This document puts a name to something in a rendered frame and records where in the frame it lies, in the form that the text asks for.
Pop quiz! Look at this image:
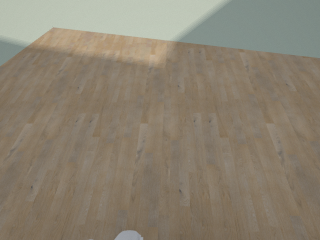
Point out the left robot thigh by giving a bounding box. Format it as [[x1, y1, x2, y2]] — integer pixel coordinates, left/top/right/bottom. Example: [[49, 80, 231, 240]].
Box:
[[114, 230, 144, 240]]

